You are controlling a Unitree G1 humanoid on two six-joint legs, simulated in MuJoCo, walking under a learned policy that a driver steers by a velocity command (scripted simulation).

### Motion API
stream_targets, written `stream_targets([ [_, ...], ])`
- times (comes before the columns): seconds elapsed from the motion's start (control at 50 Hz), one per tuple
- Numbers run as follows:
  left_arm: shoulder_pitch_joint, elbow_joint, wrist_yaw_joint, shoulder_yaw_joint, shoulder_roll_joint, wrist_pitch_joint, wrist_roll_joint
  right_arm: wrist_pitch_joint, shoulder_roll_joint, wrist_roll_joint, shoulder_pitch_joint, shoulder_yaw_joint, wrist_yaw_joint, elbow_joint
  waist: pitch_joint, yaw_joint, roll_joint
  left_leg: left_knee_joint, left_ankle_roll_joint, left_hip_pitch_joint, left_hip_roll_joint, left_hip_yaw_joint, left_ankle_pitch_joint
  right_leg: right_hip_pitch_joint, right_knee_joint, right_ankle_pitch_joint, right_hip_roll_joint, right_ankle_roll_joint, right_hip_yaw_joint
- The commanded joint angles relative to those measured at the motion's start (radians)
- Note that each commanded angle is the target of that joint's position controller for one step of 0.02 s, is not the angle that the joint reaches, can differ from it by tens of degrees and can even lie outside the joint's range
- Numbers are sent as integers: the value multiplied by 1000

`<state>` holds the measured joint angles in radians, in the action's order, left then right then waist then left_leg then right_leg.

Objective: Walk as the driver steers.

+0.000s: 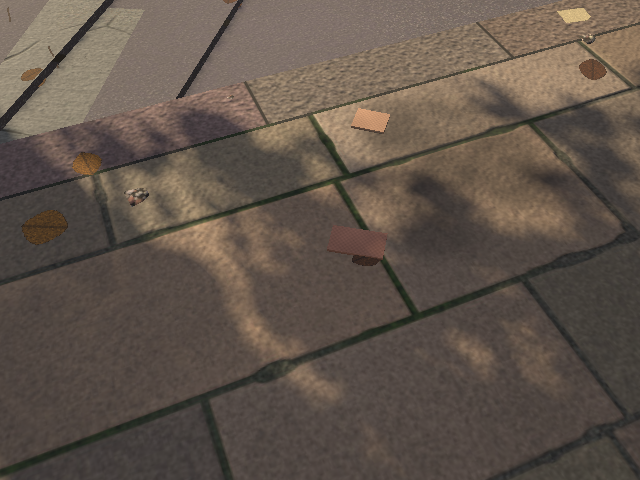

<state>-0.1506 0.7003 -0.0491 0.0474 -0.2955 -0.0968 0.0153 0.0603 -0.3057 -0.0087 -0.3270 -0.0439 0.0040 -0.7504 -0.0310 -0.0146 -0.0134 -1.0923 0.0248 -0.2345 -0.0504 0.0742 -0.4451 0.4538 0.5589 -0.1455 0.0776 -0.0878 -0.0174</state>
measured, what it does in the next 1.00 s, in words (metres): walks ahead, turning right: left foot, then right foot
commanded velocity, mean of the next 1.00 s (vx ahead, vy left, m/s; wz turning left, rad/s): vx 0.50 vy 0.00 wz -0.30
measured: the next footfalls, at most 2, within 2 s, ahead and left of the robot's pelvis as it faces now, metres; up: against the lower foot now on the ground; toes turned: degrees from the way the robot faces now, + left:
left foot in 0.40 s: +0.43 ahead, +0.10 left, +0.00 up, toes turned -18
right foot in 0.88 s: +0.58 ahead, -0.25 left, +0.00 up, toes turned -21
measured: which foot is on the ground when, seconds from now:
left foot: up 0.00-0.38, down 0.40-0.90, up 0.92-1.00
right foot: down 0.00-0.40, up 0.42-0.86, down 0.88-1.00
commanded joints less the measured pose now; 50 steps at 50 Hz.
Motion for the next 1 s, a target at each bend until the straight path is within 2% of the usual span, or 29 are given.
stream_targets([
  [0.02,-140,-40,14,41,-135,11,-6,63,-127,2,114,-20,-11,142,80,76,8,-146,2,-509,96,39,82,-472,-297,-108,-315,-198,541],
  [0.04,-120,-49,18,34,-119,11,-14,62,-126,19,109,-25,-8,145,61,43,14,-73,-4,-453,123,39,124,-393,-316,-10,-281,-189,485],
  [0.1,-106,-52,30,35,-122,12,-8,46,-93,31,67,-19,-2,137,58,2,73,43,-48,-393,134,10,150,-291,-346,160,-234,-203,396],
  [0.14,-128,-40,42,44,-147,13,-2,38,-74,33,118,-11,4,153,38,13,67,157,-79,-401,126,-9,223,-247,-355,222,-214,-201,344],
  [0.22,-189,-10,60,50,-163,30,10,48,-37,25,276,2,-1,180,29,72,82,447,-99,-305,70,-21,489,-197,-326,185,-148,-135,283],
  [0.32,-253,16,70,51,-153,55,18,67,-70,4,367,-14,-20,200,32,92,103,608,-74,-249,30,16,480,-314,-231,99,-188,-107,409],
  [0.36,-233,12,73,56,-156,62,14,75,-94,0,326,-28,-22,190,36,59,133,637,-42,-190,33,19,400,-351,-172,134,-206,-90,457],
  [0.38,-213,5,71,53,-144,65,12,79,-111,1,251,-40,-17,170,65,15,136,681,-14,-80,34,1,405,-337,-112,183,-183,-70,448],
  [0.4,-200,-9,66,40,-106,62,4,83,-143,14,139,-55,-10,154,162,-42,113,669,34,125,104,43,404,-280,45,195,-136,-40,404],
  [0.42,-217,-33,64,19,-46,58,-19,78,-203,22,-21,-71,0,142,315,-93,-22,645,97,396,288,234,356,-135,330,-49,-56,0,300],
  [0.44,-360,-56,62,6,-18,49,17,62,-246,23,-61,-83,-10,102,381,-16,-360,734,248,622,476,686,131,210,599,-471,35,49,206],
  [0.46,-334,-25,66,25,-125,51,28,56,-142,5,-22,-63,-12,126,275,-40,-204,773,218,542,462,684,-44,309,707,-413,-56,65,223],
  [0.48,-222,-39,65,39,-166,56,21,51,-93,4,15,-50,-7,130,152,-66,-106,785,175,421,413,511,1,325,725,-314,-85,75,194],
  [0.5,-171,-50,65,39,-150,60,11,47,-84,14,55,-44,-8,129,85,-49,-38,808,158,306,370,394,135,296,708,-246,-115,85,168],
  [0.52,-138,-65,61,42,-137,59,3,45,-69,17,79,-39,-8,118,35,-34,-41,832,156,230,335,313,231,286,667,-204,-140,91,164],
  [0.54,-142,-71,54,42,-118,63,9,47,-62,24,91,-36,-6,111,23,-13,-74,859,147,174,310,240,284,245,645,-179,-163,92,155],
  [0.58,-139,-80,48,35,-77,73,15,54,-61,16,96,-39,-8,91,13,-2,-97,901,159,129,293,148,350,232,607,-162,-179,99,126],
  [0.68,-40,-113,38,9,-24,61,-4,56,-111,8,63,-51,-16,27,2,-11,-41,942,190,123,280,19,510,227,343,-1,-181,105,110],
  [0.74,80,-136,20,-3,-15,35,-9,40,-141,-18,33,-53,-18,-2,-23,-44,-36,935,176,107,249,-22,531,143,133,116,-158,97,35],
  [0.8,152,-164,7,4,-44,19,3,24,-177,-27,-30,-60,-17,-36,-28,-55,-55,896,162,168,289,23,543,94,23,98,-129,85,33],
  [0.84,118,-160,6,19,-79,13,5,13,-191,-30,-36,-63,-13,-50,-6,-14,-76,836,138,200,306,46,589,5,-38,54,-109,62,31],
  [0.86,37,-138,11,34,-103,11,1,9,-189,-32,-23,-60,-10,-52,40,42,-75,744,114,181,282,21,693,-133,-86,67,-88,39,13],
  [0.88,-96,-101,23,59,-151,12,-8,10,-159,-25,-31,-48,-8,-53,132,106,-64,576,82,110,228,-16,725,-353,-84,87,-95,11,16],
  [0.9,-275,-79,39,82,-234,19,-28,16,-84,7,-27,-18,-8,-20,299,174,54,258,33,-94,160,-61,430,-656,-39,135,-309,-56,226],
  [0.92,-288,-77,40,85,-280,28,-40,29,10,-8,-152,9,-8,-5,431,108,305,-43,-15,-400,28,-39,-147,-861,-155,-74,-521,-187,642],
  [0.94,-279,-77,37,63,-185,28,-31,33,-105,-33,-101,-20,-9,-23,363,143,197,-161,-16,-490,68,58,-138,-787,-215,-191,-490,-174,665],
  [0.96,-227,-68,37,48,-143,25,-18,31,-134,-43,-33,-33,-10,1,218,127,175,-177,-10,-547,106,38,-54,-679,-234,-175,-458,-142,508],
  [0.98,-167,-64,33,38,-111,20,-16,27,-121,-33,4,-33,-5,4,149,96,128,-149,-14,-521,142,21,27,-562,-264,-108,-413,-122,405],
  [1.0,-116,-59,29,32,-83,15,-19,19,-112,-21,18,-37,-3,6,96,65,129,-110,-18,-487,166,19,85,-465,-300,-44,-380,-114,327],
])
